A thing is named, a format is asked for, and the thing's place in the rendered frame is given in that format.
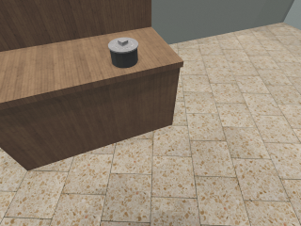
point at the table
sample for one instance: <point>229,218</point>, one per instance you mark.
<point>61,95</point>

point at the pot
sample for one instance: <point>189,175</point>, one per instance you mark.
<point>124,60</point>

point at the lid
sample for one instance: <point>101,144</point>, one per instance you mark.
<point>115,47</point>

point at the knob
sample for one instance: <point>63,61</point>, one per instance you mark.
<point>122,41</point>

